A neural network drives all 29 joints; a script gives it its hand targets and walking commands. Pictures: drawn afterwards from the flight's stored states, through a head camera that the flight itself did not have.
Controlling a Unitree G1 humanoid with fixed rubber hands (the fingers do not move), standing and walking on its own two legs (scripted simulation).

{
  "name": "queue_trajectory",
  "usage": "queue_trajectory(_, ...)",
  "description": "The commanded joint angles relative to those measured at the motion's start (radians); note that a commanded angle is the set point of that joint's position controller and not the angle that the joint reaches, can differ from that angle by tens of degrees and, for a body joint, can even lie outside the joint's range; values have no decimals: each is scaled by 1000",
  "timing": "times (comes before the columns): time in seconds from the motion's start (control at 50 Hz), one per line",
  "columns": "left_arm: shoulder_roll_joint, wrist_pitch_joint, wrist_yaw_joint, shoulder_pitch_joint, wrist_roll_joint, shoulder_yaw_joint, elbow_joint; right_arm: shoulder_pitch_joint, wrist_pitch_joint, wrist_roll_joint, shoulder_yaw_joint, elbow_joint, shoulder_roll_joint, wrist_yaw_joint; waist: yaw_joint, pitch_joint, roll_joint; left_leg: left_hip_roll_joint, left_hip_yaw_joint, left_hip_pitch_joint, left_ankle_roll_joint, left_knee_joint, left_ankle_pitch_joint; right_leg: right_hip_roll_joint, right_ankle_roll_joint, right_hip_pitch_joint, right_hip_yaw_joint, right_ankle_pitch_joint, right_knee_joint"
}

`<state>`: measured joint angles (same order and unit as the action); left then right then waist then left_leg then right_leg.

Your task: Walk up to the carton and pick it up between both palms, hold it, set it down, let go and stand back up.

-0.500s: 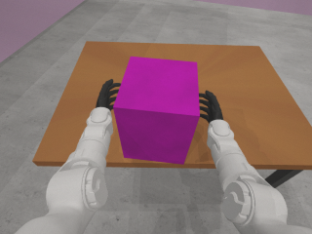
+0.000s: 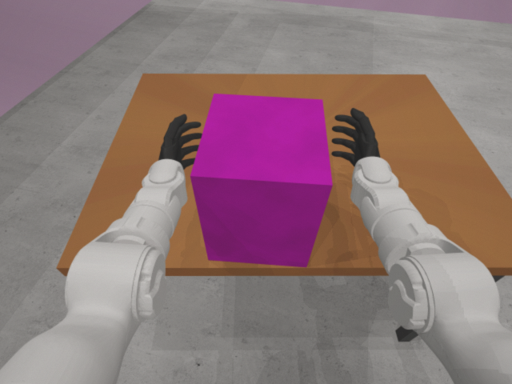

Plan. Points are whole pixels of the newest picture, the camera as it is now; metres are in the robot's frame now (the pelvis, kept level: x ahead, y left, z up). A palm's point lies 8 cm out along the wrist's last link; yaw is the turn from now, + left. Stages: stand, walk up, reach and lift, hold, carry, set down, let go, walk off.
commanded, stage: set down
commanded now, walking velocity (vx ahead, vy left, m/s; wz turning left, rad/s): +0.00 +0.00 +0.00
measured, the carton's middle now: (262, 184) +0.49 -0.01 +0.03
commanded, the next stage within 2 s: none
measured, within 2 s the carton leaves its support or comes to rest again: neither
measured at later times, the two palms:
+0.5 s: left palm (162, 114) +0.46 +0.14 +0.21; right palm (378, 123) +0.44 -0.16 +0.20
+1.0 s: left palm (151, 191) +0.41 +0.17 +0.11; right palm (392, 188) +0.39 -0.19 +0.12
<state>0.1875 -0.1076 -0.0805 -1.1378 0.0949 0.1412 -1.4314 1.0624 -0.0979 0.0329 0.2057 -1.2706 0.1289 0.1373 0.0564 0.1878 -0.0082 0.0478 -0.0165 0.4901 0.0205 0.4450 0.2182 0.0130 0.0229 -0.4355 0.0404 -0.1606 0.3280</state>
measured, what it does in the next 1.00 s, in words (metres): stands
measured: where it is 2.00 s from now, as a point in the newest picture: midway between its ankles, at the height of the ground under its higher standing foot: outside the picture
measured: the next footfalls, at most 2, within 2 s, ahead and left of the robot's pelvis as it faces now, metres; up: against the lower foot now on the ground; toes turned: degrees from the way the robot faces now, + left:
none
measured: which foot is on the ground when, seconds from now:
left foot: down 0.00-1.00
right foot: down 0.00-1.00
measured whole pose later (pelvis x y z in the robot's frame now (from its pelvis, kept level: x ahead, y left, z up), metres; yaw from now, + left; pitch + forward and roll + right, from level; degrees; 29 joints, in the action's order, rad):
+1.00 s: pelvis -0.04 +0.00 +0.00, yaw +0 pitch +13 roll -2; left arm 0.25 0.03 -0.09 -1.06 0.22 0.04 -1.37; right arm 0.92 0.03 0.24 0.03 -1.13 0.20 0.15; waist 0.06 0.19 0.00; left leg 0.05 -0.02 0.49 0.02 0.45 0.18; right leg 0.01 0.02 -0.44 0.04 -0.11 0.33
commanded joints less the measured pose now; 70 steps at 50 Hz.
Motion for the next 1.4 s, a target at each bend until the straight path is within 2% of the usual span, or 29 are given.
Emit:
queue_trajectory(0.0,271,10,-26,-643,131,-157,224,587,17,149,-50,199,242,3,6,768,-41,-33,-54,-346,88,98,-658,-84,1,151,25,566,92)
queue_trajectory(0.02,252,35,-21,-624,133,-183,167,567,40,169,-66,118,248,1,25,677,-48,-34,-50,-325,87,83,-608,-79,-4,151,20,533,78)
queue_trajectory(0.04,284,34,-21,-650,124,-155,156,583,59,164,-61,114,257,-4,-14,657,-44,-32,-59,-300,78,69,-557,-75,0,145,13,498,79)
queue_trajectory(0.18,322,84,-25,-736,210,-218,112,697,138,194,-72,168,285,-1,14,650,8,-38,-53,-267,56,44,-360,-69,-2,128,13,407,73)
queue_trajectory(0.2,306,91,-23,-759,212,-234,139,725,146,186,-53,176,284,4,12,653,-28,-37,-53,-257,57,40,-329,-66,-8,105,16,354,68)
queue_trajectory(0.4,326,194,-25,-776,212,-219,37,764,228,159,-36,109,327,5,20,571,1,-27,-38,-309,57,17,-288,-74,-17,93,28,306,34)
queue_trajectory(0.42,322,202,-16,-718,187,-210,76,680,222,171,-72,100,307,5,-2,570,-19,-22,-42,-319,57,21,-334,-70,-25,135,24,349,36)
queue_trajectory(0.48,306,207,-10,-720,166,-190,85,709,216,177,-64,104,296,11,14,584,-12,-36,-49,-331,67,19,-384,-76,-17,169,23,410,40)
queue_trajectory(0.52,345,208,0,-673,136,-162,92,644,229,183,-99,103,298,15,-18,570,3,-37,-55,-331,61,2,-380,-67,-10,229,14,426,39)
queue_trajectory(0.6,299,213,8,-648,115,-158,127,636,198,203,-95,132,294,23,4,577,-49,-39,-49,-366,71,18,-445,-74,-16,240,20,458,44)
queue_trajectory(0.62,275,212,16,-528,89,-137,135,505,182,218,-122,109,269,21,-5,566,-44,-34,-44,-413,73,22,-503,-81,-13,270,20,523,45)
queue_trajectory(0.68,293,183,14,-579,84,-112,271,545,147,235,-115,200,260,33,-4,655,-56,-44,-54,-451,85,48,-606,-89,-4,273,22,574,60)
queue_trajectory(0.7,277,184,12,-545,67,-99,218,539,142,241,-131,188,261,25,-24,627,-48,-38,-43,-434,79,43,-594,-92,-2,276,20,558,61)
queue_trajectory(0.8,243,103,16,-426,82,-110,353,441,65,289,-179,348,245,25,-40,663,-53,-44,-56,-446,80,46,-615,-91,1,319,13,589,82)
queue_trajectory(0.84,280,73,4,-532,122,-120,417,500,55,278,-148,419,289,17,-39,742,-79,-37,-58,-463,94,70,-607,-100,-2,238,25,512,84)
queue_trajectory(0.96,211,41,9,-423,132,-166,504,364,51,306,-197,391,248,6,-26,675,-109,-36,-43,-490,89,66,-533,-95,-12,176,27,397,54)
queue_trajectory(0.98,258,37,8,-507,141,-156,475,425,67,291,-189,379,262,3,-37,654,-104,-33,-45,-444,82,60,-454,-86,-15,153,26,320,55)
queue_trajectory(1.04,204,57,16,-369,127,-178,354,326,84,286,-201,301,226,-1,-28,527,-77,-33,-46,-417,53,20,-284,-78,-17,107,18,173,27)
queue_trajectory(1.08,210,55,19,-369,135,-179,342,333,81,265,-172,330,245,7,-7,513,-58,-36,-47,-401,55,6,-234,-83,-16,111,24,120,27)
queue_trajectory(1.12,193,50,33,-227,116,-173,298,201,75,275,-232,279,194,8,-32,413,-27,-36,-41,-378,34,-12,-184,-70,-18,139,9,106,29)
queue_trajectory(1.2,237,15,36,-334,132,-164,257,292,78,235,-200,307,172,8,-42,427,-34,-41,-50,-300,16,-38,-43,-52,-19,115,7,-40,28)
queue_trajectory(1.22,226,8,35,-330,129,-179,257,255,74,218,-177,289,183,9,-13,417,-31,-39,-44,-307,19,-45,-18,-57,-26,132,12,-64,21)
queue_trajectory(1.24,199,5,32,-305,134,-178,253,256,68,218,-195,297,177,9,-36,386,-27,-36,-32,-299,14,-56,6,-54,-27,122,12,-87,28)
queue_trajectory(1.28,154,-11,39,-175,130,-194,256,151,41,218,-199,303,170,3,-20,348,-33,-36,-22,-314,24,-55,-11,-56,-34,132,12,-59,30)
queue_trajectory(1.3,183,-25,40,-211,133,-174,299,216,29,226,-201,369,157,4,-50,421,-20,-39,-38,-314,19,-47,-41,-56,-24,138,10,-40,38)
queue_trajectory(1.32,173,-35,35,-241,145,-197,300,211,27,226,-195,357,172,-3,-25,433,-31,-37,-26,-322,27,-43,-56,-58,-32,128,18,-22,37)
queue_trajectory(1.34,149,-42,45,-95,135,-186,303,88,5,244,-231,366,137,-1,-37,414,-16,-37,-30,-343,29,-36,-106,-63,-29,159,18,17,40)
queue_trajectory(1.36,219,-52,38,-318,168,-181,326,335,2,231,-182,476,191,5,-35,513,-30,-46,-43,-307,30,-16,-83,-62,-23,119,18,-16,49)
queue_trajectory(1.38,204,-64,36,-188,140,-168,309,154,-1,226,-214,398,158,-3,-46,453,-20,-43,-36,-320,25,-17,-115,-59,-26,144,8,15,44)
